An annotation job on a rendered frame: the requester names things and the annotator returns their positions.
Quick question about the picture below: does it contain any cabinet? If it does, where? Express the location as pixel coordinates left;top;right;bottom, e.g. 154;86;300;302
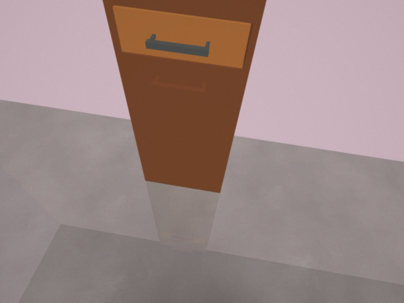
103;0;266;193

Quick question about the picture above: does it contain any drawer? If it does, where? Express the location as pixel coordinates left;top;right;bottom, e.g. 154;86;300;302
113;5;251;68

